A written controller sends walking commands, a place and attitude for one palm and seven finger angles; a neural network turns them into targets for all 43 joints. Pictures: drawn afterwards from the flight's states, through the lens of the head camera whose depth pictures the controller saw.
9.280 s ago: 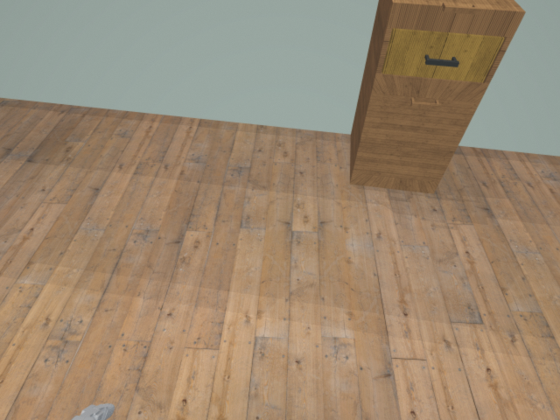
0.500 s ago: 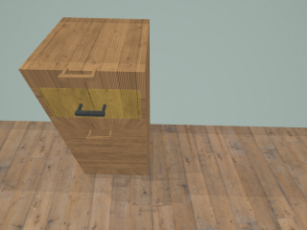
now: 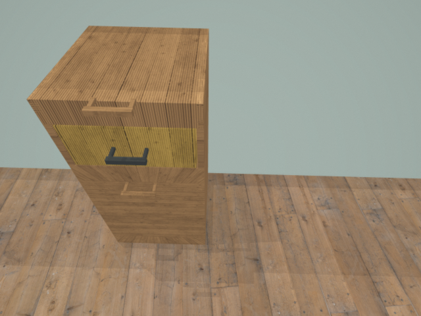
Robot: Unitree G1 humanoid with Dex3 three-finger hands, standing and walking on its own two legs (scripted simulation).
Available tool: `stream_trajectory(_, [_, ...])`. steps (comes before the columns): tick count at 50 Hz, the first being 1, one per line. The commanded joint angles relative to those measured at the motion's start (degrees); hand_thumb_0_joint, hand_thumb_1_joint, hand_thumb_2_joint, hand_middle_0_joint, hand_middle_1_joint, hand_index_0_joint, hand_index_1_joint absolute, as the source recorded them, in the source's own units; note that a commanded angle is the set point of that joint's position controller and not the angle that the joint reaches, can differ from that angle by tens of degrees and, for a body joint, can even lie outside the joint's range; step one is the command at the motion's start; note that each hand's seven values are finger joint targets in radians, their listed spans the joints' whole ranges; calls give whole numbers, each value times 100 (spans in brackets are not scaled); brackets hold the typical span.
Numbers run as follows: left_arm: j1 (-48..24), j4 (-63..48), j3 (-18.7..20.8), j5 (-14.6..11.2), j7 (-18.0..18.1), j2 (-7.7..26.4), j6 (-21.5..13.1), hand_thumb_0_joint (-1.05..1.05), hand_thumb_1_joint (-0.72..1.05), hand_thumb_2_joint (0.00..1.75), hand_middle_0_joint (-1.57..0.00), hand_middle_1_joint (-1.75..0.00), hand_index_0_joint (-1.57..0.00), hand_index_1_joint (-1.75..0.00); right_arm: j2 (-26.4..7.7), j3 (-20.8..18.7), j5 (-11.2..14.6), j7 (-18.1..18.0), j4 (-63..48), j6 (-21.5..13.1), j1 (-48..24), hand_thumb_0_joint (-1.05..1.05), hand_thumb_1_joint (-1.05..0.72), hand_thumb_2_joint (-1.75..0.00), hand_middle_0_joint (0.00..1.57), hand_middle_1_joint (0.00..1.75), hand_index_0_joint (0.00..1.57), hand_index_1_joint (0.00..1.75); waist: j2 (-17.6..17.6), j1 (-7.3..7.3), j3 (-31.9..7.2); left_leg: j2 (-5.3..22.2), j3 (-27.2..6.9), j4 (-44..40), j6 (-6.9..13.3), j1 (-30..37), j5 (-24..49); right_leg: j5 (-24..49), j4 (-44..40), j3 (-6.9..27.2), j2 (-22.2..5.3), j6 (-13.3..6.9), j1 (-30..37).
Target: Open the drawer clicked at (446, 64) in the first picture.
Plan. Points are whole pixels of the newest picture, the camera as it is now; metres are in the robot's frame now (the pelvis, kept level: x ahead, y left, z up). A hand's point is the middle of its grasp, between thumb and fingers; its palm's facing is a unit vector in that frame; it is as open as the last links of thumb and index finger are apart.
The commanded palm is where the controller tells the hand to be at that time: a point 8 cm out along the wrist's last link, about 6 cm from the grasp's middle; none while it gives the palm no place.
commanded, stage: come to a stop and stand still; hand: left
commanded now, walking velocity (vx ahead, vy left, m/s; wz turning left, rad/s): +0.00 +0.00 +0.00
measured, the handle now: (127, 155) +0.53 +0.28 -0.08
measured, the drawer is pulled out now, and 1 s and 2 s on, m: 0.00 0.00 0.00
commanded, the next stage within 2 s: look again from close up in 0.06 s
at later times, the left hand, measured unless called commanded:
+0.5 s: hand out of the picture -0.01 +0.19 -0.18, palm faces +0.02 -0.98 -0.21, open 7.3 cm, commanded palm none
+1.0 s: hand out of the picture -0.03 +0.17 -0.19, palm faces +0.06 -0.98 -0.16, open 7.3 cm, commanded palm none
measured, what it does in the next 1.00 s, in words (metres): stands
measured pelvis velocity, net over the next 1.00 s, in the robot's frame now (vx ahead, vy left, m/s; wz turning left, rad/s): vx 0.00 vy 0.02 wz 0.01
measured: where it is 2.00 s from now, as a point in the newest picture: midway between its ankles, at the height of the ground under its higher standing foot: outside the picture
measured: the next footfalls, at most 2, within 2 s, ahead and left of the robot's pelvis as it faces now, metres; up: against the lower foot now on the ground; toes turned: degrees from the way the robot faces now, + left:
right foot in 1.40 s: +0.10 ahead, -0.08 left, +0.00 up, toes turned -3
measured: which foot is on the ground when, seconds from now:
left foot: down 0.00-1.00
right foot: down 0.00-1.00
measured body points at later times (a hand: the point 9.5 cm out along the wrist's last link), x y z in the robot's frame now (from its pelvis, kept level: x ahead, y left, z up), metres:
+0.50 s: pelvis -0.01 +0.02 -0.01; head -0.02 +0.01 +0.44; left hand -0.01 +0.24 -0.16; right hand -0.02 -0.20 -0.17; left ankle -0.06 +0.11 -0.74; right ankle -0.02 -0.10 -0.74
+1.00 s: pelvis +0.00 +0.02 -0.01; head +0.01 +0.02 +0.44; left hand -0.03 +0.23 -0.17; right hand -0.04 -0.20 -0.17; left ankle -0.06 +0.11 -0.74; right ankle -0.02 -0.10 -0.74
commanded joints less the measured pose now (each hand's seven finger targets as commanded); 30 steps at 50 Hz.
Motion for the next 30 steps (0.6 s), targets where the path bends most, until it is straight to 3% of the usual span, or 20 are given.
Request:
stream_trajectory(1, [437, -116, 46, -29, 15, 509, -61, 0, 90, 90, -20, -30, -20, -30, -482, -71, -25, -13, -72, -33, 534, 0, -90, -90, 20, 30, 20, 30, 8, -10, 278, 656, -444, -251, 88, -337, 1850, 1656, -306, 547, -641, -60, 106])
stream_trajectory(7, [417, -118, 41, -27, 10, 526, -58, 0, 90, 90, -20, -30, -20, -30, -484, -75, -25, -10, -74, -34, 525, 0, -90, -90, 20, 30, 20, 30, 10, -12, 340, 651, -448, -289, 94, -351, 1768, 1590, -348, 549, -645, -54, 95])
stream_trajectory(8, [776, 4, 39, 72, 227, 733, -258, 0, 90, 90, -20, -30, -20, -30, -729, -89, 27, 118, -530, -109, -196, 0, -90, -90, 20, 30, 20, 30, -225, 238, 441, 636, -107, 1050, -64, -1055, 1924, 4193, -90, 802, -961, 95, -8])
stream_trajectory(9, [695, -232, 107, 38, 194, 909, -278, 0, 90, 90, -20, -30, -20, -30, -436, -108, -23, 118, -719, -41, 243, 0, -90, -90, 20, 30, 20, 30, -121, -127, 34, 384, -318, 829, -2, -1035, 232, 3868, 55, 1055, -1211, -170, 249])
stream_trajectory(10, [454, -286, 23, 9, 120, 787, -274, 0, 90, 90, -20, -30, -20, -30, -383, -101, -40, 112, -658, -39, 309, 0, -90, -90, 20, 30, 20, 30, 293, -163, 141, 354, -319, 440, 46, -992, 145, 3304, 137, 951, -1114, -243, 70])
stream_trajectory(11, [327, -320, -13, -11, 75, 776, -265, 0, 90, 90, -20, -30, -20, -30, -394, -55, -44, 146, -606, -18, 433, 0, -90, -90, 20, 30, 20, 30, 332, -154, -41, 451, -322, 374, 82, -955, 436, 2111, 168, 721, -873, -261, 47])
stream_trajectory(12, [333, -355, -9, -9, 51, 663, -250, 0, 90, 90, -20, -30, -20, -30, -460, -46, -69, 150, -628, -50, 548, 0, -90, -90, 20, 30, 20, 30, 344, -153, -292, 533, -428, 389, 140, -869, 879, 1594, 255, 650, -714, -239, 83])
stream_trajectory(14, [342, -359, -21, -14, 26, 596, -225, 0, 90, 90, -20, -30, -20, -30, -583, -51, -76, 115, -623, -107, 566, 0, -90, -90, 20, 30, 20, 30, 274, -120, -519, 649, -488, 460, 198, -648, 1880, 1711, 455, 541, -628, -215, 180])
stream_trajectory(15, [346, -354, -27, -17, 20, 586, -202, 0, 90, 90, -20, -30, -20, -30, -614, -41, -67, 100, -632, -110, 534, 0, -90, -90, 20, 30, 20, 30, 170, -93, -442, 676, -481, 460, 207, -629, 2038, 1653, 452, 517, -611, -204, 132])
stream_trajectory(17, [274, -367, -39, -8, 2, 534, -135, 0, 90, 90, -20, -30, -20, -30, -635, -23, -68, 90, -651, -84, 478, 0, -90, -90, 20, 30, 20, 30, 80, -68, 58, 680, -518, 326, 247, -868, 1802, 1165, 409, 496, -536, -171, -91])
stream_trajectory(19, [272, -367, -46, -7, -5, 534, -102, 0, 90, 90, -20, -30, -20, -30, -663, -13, -67, 91, -639, -73, 459, 0, -90, -90, 20, 30, 20, 30, -117, -59, 349, 642, -544, 200, 251, -982, 1477, 993, 348, 514, -531, -149, -224])
stream_trajectory(22, [272, -395, -49, -2, -21, 554, -60, 0, 90, 90, -20, -30, -20, -30, -661, 10, -70, 111, -597, -60, 447, 0, -90, -90, 20, 30, 20, 30, -40, -22, 647, 626, -596, -25, 279, -1170, 1013, 559, 286, 521, -489, -123, -349])
stream_trajectory(26, [307, -412, -40, -1, -37, 581, -45, 0, 90, 90, -20, -30, -20, -30, -651, 24, -73, 120, -543, -62, 459, 0, -90, -90, 20, 30, 20, 30, -49, -7, 613, 586, -605, -160, 294, -1185, 631, 408, 204, 554, -496, -113, -318])
stream_trajectory(30, [353, -418, -21, -5, -47, 580, -49, 0, 90, 90, -20, -30, -20, -30, -658, 30, -70, 103, -478, -85, 466, 0, -90, -90, 20, 30, 20, 30, -28, 6, 421, 581, -548, -118, 292, -1024, 832, 652, 221, 577, -521, -114, -206])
